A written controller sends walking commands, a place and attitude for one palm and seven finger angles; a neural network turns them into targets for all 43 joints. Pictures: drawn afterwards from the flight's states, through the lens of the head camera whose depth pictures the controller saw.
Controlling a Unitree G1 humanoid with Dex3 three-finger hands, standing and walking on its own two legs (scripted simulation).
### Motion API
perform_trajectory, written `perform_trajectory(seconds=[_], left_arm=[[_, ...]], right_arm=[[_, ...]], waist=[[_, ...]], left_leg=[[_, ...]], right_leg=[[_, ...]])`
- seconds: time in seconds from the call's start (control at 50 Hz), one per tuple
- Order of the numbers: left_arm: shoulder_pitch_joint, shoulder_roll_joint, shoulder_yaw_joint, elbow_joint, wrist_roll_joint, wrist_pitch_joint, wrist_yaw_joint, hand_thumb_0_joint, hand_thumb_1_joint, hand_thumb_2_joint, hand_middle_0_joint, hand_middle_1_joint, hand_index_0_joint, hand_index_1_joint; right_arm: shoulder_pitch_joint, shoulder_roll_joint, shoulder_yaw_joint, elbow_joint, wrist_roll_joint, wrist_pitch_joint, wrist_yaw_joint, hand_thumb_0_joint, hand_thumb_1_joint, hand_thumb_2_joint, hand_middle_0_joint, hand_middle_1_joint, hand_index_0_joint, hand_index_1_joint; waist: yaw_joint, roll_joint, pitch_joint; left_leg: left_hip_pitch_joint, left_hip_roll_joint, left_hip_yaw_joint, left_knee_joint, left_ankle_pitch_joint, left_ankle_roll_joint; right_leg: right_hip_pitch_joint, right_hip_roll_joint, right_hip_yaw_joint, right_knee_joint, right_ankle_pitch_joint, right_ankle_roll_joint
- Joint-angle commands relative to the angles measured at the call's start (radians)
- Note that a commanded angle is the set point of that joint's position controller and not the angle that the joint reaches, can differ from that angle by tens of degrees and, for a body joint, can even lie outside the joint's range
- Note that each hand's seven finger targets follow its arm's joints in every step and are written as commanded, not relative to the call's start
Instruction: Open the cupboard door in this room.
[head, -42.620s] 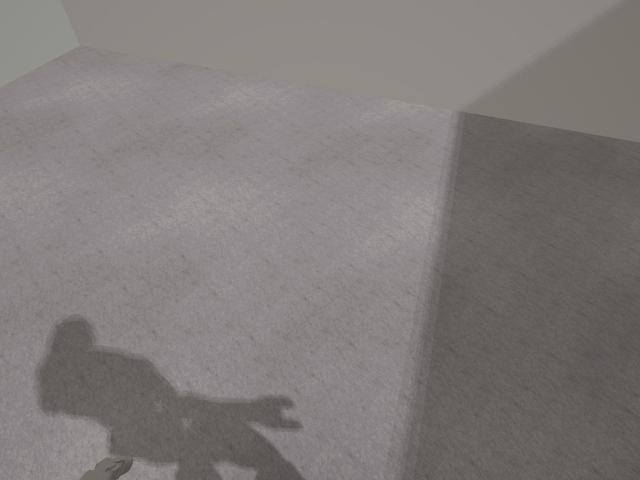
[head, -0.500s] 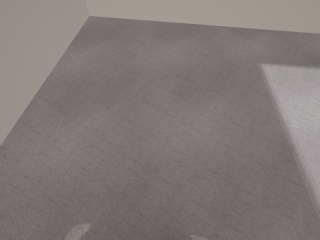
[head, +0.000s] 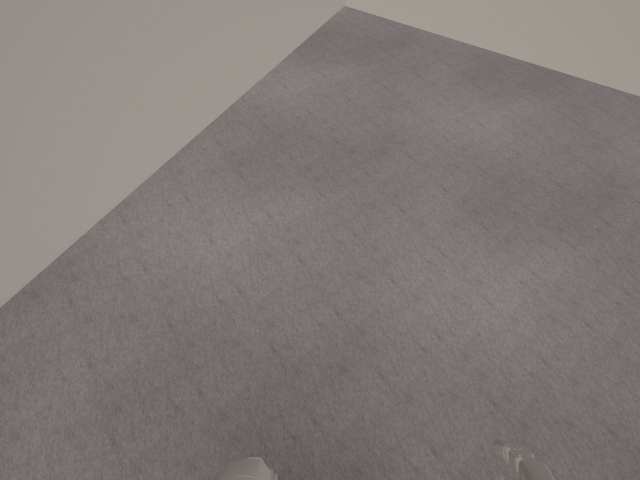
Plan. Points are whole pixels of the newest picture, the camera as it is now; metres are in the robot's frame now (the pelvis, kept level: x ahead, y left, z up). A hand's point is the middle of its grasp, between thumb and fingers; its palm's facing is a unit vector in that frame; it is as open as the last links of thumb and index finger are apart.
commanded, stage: turn to face it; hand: left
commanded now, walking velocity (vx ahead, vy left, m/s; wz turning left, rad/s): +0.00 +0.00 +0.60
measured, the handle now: out of the picture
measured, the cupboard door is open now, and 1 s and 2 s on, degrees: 41 41 41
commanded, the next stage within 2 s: none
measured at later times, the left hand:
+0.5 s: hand out of the picture +0.06 +0.16 -0.13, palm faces +0.26 -0.92 -0.29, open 7.3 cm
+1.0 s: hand out of the picture -0.08 +0.17 -0.15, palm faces +0.60 -0.76 -0.25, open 7.3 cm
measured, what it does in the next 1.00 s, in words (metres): steps on the spot, turning left: right foot, then left foot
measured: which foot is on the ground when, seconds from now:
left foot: down 0.00-0.42, up 0.44-0.80, down 0.82-1.00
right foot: up 0.00-0.40, down 0.42-0.82, up 0.84-1.00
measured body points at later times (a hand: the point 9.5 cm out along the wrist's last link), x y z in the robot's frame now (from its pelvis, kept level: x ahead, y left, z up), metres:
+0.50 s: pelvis +0.01 -0.06 +0.02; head +0.06 -0.07 +0.46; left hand +0.04 +0.21 -0.11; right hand +0.13 -0.30 -0.14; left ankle +0.00 +0.07 -0.66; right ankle +0.04 -0.17 -0.72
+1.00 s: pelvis +0.00 -0.05 +0.02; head +0.02 +0.00 +0.46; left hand -0.11 +0.21 -0.14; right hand +0.24 -0.19 -0.10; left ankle -0.05 +0.04 -0.72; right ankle +0.06 -0.19 -0.64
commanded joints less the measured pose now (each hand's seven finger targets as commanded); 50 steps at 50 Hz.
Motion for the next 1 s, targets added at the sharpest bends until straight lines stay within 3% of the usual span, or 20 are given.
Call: perform_trajectory(seconds=[0.0,0.06,0.1,0.18,0.28,0.34,0.36,0.38,0.4,0.42,0.44,0.5,0.68,0.76,0.78,0.8,0.82,0.84,0.9,0.98], left_arm=[[-0.135,0.085,0.025,-0.157,0.003,-0.009,0.015,0.000,0.900,0.900,-0.200,-0.300,-0.200,-0.300],[-0.067,0.096,0.032,-0.109,0.007,0.003,0.001,0.000,0.900,0.900,-0.200,-0.300,-0.200,-0.300],[-0.040,0.091,0.030,-0.096,0.006,0.003,-0.002,0.000,0.900,0.900,-0.200,-0.300,-0.200,-0.300],[-0.073,0.083,0.026,-0.115,0.002,0.005,0.003,0.000,0.900,0.900,-0.200,-0.300,-0.200,-0.300],[-0.098,0.070,0.021,-0.141,-0.003,-0.001,0.007,0.000,0.900,0.900,-0.200,-0.300,-0.200,-0.300],[-0.012,0.078,0.027,-0.121,-0.009,-0.012,0.012,0.000,0.900,0.900,-0.200,-0.300,-0.200,-0.300],[0.038,0.113,0.037,-0.115,-0.006,-0.021,0.017,0.000,0.900,0.900,-0.200,-0.300,-0.200,-0.300],[0.066,0.192,0.056,-0.114,0.009,-0.032,0.026,0.000,0.900,0.900,-0.200,-0.300,-0.200,-0.300],[0.026,0.243,0.054,-0.133,0.013,-0.029,0.029,0.000,0.900,0.900,-0.200,-0.300,-0.200,-0.300],[-0.032,0.202,0.038,-0.148,0.004,-0.029,0.031,0.000,0.900,0.900,-0.200,-0.300,-0.200,-0.300],[-0.102,0.138,0.028,-0.160,0.002,-0.036,0.032,0.000,0.900,0.900,-0.200,-0.300,-0.200,-0.300],[-0.112,0.090,0.013,-0.160,-0.005,-0.042,0.027,0.000,0.900,0.900,-0.200,-0.300,-0.200,-0.300],[0.043,0.160,0.042,-0.095,0.009,-0.042,0.026,0.000,0.900,0.900,-0.200,-0.300,-0.200,-0.300],[-0.014,0.168,0.049,-0.095,0.001,-0.034,0.016,0.000,0.900,0.900,-0.200,-0.300,-0.200,-0.300],[-0.024,0.147,0.046,-0.112,-0.006,-0.028,0.012,0.000,0.900,0.900,-0.200,-0.300,-0.200,-0.300],[-0.049,0.076,0.027,-0.151,-0.014,-0.020,0.004,0.000,0.900,0.900,-0.200,-0.300,-0.200,-0.300],[-0.135,0.082,0.018,-0.181,-0.002,-0.006,0.012,0.000,0.900,0.900,-0.200,-0.300,-0.200,-0.300],[-0.147,0.094,0.022,-0.189,-0.002,0.000,0.010,0.000,0.900,0.900,-0.200,-0.300,-0.200,-0.300],[-0.113,0.095,0.030,-0.127,0.002,0.006,0.005,0.000,0.900,0.900,-0.200,-0.300,-0.200,-0.300],[-0.078,0.089,0.030,-0.110,0.002,0.008,-0.001,0.000,0.900,0.900,-0.200,-0.300,-0.200,-0.300]], right_arm=[[0.197,-0.241,-0.051,-0.022,-0.003,-0.011,-0.031,0.000,-0.900,-0.900,0.200,0.300,0.200,0.300],[0.072,-0.188,-0.028,-0.053,-0.001,-0.019,-0.041,0.000,-0.900,-0.900,0.200,0.300,0.200,0.300],[0.071,-0.183,-0.026,-0.051,0.001,-0.023,-0.039,0.000,-0.900,-0.900,0.200,0.300,0.200,0.300],[0.094,-0.189,-0.035,-0.040,-0.001,-0.017,-0.033,0.000,-0.900,-0.900,0.200,0.300,0.200,0.300],[0.095,-0.188,-0.048,-0.037,-0.009,-0.004,-0.026,0.000,-0.900,-0.900,0.200,0.300,0.200,0.300],[0.054,-0.175,-0.054,-0.053,-0.002,0.003,-0.026,0.000,-0.900,-0.900,0.200,0.300,0.200,0.300],[0.033,-0.152,-0.051,-0.064,0.006,0.004,-0.024,0.000,-0.900,-0.900,0.200,0.300,0.200,0.300],[0.047,-0.079,-0.044,-0.077,0.014,0.004,-0.019,0.000,-0.900,-0.900,0.200,0.300,0.200,0.300],[0.027,-0.076,-0.042,-0.093,0.009,0.000,-0.016,0.000,-0.900,-0.900,0.200,0.300,0.200,0.300],[0.042,-0.106,-0.045,-0.080,-0.001,0.006,-0.009,0.000,-0.900,-0.900,0.200,0.300,0.200,0.300],[0.078,-0.098,-0.051,-0.048,-0.003,0.017,-0.005,0.000,-0.900,-0.900,0.200,0.300,0.200,0.300],[0.089,-0.058,-0.036,-0.019,0.000,0.029,0.004,0.000,-0.900,-0.900,0.200,0.300,0.200,0.300],[-0.021,-0.021,-0.007,-0.045,0.011,0.015,0.004,0.000,-0.900,-0.900,0.200,0.300,0.200,0.300],[0.070,-0.059,-0.014,-0.030,0.010,0.005,0.000,0.000,-0.900,-0.900,0.200,0.300,0.200,0.300],[0.138,-0.117,-0.030,-0.014,0.004,-0.002,-0.002,0.000,-0.900,-0.900,0.200,0.300,0.200,0.300],[0.205,-0.234,-0.059,-0.008,-0.004,-0.008,-0.010,0.000,-0.900,-0.900,0.200,0.300,0.200,0.300],[0.263,-0.271,-0.064,0.017,-0.002,0.001,-0.021,0.000,-0.900,-0.900,0.200,0.300,0.200,0.300],[0.233,-0.261,-0.058,0.005,-0.006,-0.002,-0.029,0.000,-0.900,-0.900,0.200,0.300,0.200,0.300],[0.096,-0.179,-0.034,-0.030,-0.002,-0.014,-0.045,0.000,-0.900,-0.900,0.200,0.300,0.200,0.300],[0.083,-0.174,-0.031,-0.035,0.001,-0.019,-0.042,0.000,-0.900,-0.900,0.200,0.300,0.200,0.300]], waist=[[-0.105,0.245,-0.221],[-0.028,0.218,-0.152],[-0.017,0.190,-0.178],[-0.028,0.157,-0.159],[-0.038,0.244,-0.153],[0.006,0.219,-0.170],[0.037,0.147,-0.176],[0.051,-0.125,-0.190],[0.053,-0.275,-0.148],[0.015,-0.173,-0.120],[-0.028,-0.176,-0.095],[-0.042,-0.153,-0.093],[0.041,-0.149,-0.153],[-0.024,-0.102,-0.167],[-0.067,0.038,-0.209],[-0.107,0.360,-0.223],[-0.133,0.306,-0.215],[-0.108,0.212,-0.186],[-0.045,0.225,-0.150],[-0.020,0.183,-0.148]], left_leg=[[0.298,0.376,-0.501,-0.315,0.369,0.194],[0.181,0.247,-0.358,-0.349,0.215,0.108],[0.200,0.219,-0.334,-0.343,0.223,0.105],[0.177,0.219,-0.394,-0.361,0.125,0.126],[0.112,0.190,-0.452,-0.341,0.078,0.120],[0.001,0.144,-0.464,-0.275,0.095,0.085],[-0.090,0.091,-0.429,-0.206,0.030,0.043],[-0.256,-0.034,-0.279,0.017,-0.153,-0.036],[-0.285,-0.089,-0.143,0.295,-0.335,-0.076],[-0.243,-0.032,-0.187,0.453,-0.295,-0.063],[-0.236,-0.008,-0.188,0.530,-0.214,-0.071],[-0.224,0.013,-0.117,0.550,-0.119,-0.106],[-0.092,0.005,-0.003,0.101,-0.193,-0.102],[0.156,0.000,-0.004,-0.160,-0.004,-0.071],[0.324,0.074,-0.098,-0.243,0.165,-0.034],[0.450,0.360,-0.493,-0.291,0.504,0.113],[0.399,0.438,-0.553,-0.294,0.631,0.211],[0.352,0.425,-0.498,-0.307,0.523,0.225],[0.252,0.258,-0.367,-0.318,0.420,0.130],[0.230,0.205,-0.341,-0.342,0.304,0.109]], right_leg=[[-0.348,0.024,0.207,0.384,-0.060,0.021],[-0.301,0.040,0.232,0.370,0.124,0.030],[-0.278,0.056,0.224,0.313,0.149,0.034],[-0.249,0.077,0.219,0.186,0.129,0.037],[-0.118,0.126,0.198,-0.050,0.093,0.017],[0.094,0.159,0.183,-0.283,0.202,0.001],[0.213,0.116,0.224,-0.437,0.241,-0.010],[0.329,-0.125,0.470,-0.609,0.126,-0.087],[0.202,-0.343,0.642,-0.654,0.198,-0.183],[0.092,-0.315,0.550,-0.625,0.241,-0.208],[0.056,-0.236,0.452,-0.608,0.275,-0.187],[0.107,-0.137,0.241,-0.525,0.595,-0.153],[0.302,-0.208,0.162,-0.400,0.895,-0.174],[0.144,-0.199,0.095,-0.274,0.726,-0.105],[0.004,-0.157,0.041,-0.121,0.568,-0.051],[-0.286,0.005,0.010,0.117,-0.048,0.037],[-0.338,0.035,0.144,0.257,-0.164,0.027],[-0.351,0.014,0.194,0.313,-0.094,0.018],[-0.315,0.034,0.231,0.341,0.093,0.028],[-0.271,0.059,0.220,0.264,0.157,0.037]])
